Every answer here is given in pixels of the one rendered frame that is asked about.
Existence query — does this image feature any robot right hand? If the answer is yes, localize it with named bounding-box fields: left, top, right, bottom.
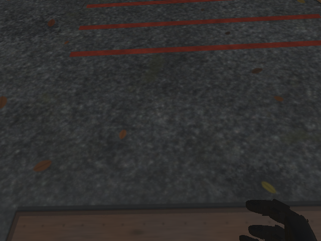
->
left=239, top=199, right=317, bottom=241

